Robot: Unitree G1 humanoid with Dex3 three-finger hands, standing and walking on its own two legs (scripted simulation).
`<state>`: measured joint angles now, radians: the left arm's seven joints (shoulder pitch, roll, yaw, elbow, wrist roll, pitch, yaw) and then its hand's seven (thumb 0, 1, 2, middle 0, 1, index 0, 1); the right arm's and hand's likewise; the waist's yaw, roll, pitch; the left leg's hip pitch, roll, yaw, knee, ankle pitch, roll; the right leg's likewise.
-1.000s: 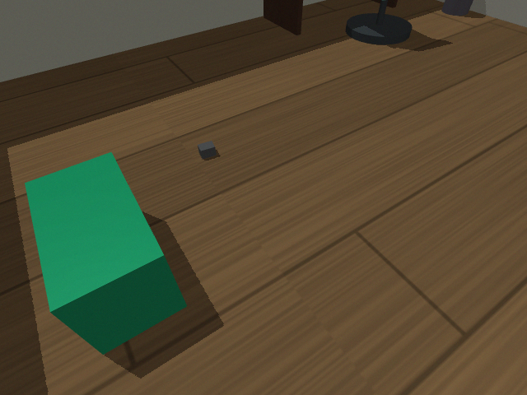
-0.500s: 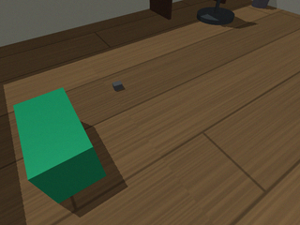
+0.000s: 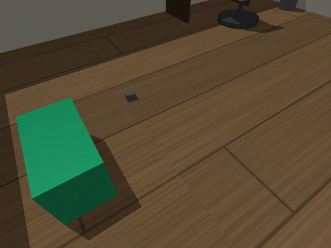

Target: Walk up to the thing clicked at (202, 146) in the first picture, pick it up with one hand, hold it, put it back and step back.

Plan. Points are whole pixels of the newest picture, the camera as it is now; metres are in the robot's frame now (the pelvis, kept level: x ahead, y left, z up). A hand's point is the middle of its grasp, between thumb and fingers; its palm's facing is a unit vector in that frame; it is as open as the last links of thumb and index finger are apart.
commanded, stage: stand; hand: left
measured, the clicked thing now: (130, 95) +1.54 +0.39 -0.75
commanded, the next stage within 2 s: walk up in 0.12 s
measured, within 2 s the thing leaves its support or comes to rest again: neither
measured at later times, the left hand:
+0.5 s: hand out of the picture +0.06 +0.37 -0.18, palm faces +0.11 -0.92 -0.38, open 7.4 cm
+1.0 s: hand (71, 160) +0.44 +0.38 -0.15, palm faces -0.01 -0.93 -0.37, open 7.4 cm
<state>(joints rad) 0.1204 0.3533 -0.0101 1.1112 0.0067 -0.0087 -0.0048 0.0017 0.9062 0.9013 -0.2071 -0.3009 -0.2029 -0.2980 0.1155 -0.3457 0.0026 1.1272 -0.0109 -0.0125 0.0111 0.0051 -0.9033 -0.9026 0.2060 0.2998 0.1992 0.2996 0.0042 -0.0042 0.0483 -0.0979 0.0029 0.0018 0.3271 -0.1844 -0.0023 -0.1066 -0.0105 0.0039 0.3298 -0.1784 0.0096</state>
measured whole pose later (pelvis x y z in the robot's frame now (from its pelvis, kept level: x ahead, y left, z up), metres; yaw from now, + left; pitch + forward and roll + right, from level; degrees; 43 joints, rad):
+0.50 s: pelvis +0.09 +0.06 -0.02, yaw +6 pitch -3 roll -2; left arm 0.31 0.48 0.09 1.03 0.04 -0.03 -0.07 0.00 0.90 0.90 -0.21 -0.30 -0.20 -0.30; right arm 0.21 -0.45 -0.11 0.99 -0.03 -0.05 0.10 0.01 -0.90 -0.90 0.20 0.30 0.20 0.30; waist 0.05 -0.03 0.03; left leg -0.37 0.07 0.02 0.60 -0.18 0.01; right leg -0.01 -0.10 -0.08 0.49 -0.43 0.00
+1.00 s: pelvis +0.34 +0.09 -0.03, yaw +5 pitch -1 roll +1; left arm 0.13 0.43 0.06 0.92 0.01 -0.03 -0.10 0.00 0.91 0.90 -0.21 -0.30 -0.20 -0.30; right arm 0.42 -0.41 -0.06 0.93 -0.01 -0.08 0.05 0.01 -0.90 -0.90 0.21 0.30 0.20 0.30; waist -0.05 0.00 0.06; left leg 0.09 0.02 0.07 0.42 -0.49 -0.01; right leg -0.46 -0.07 -0.05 0.54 -0.08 -0.04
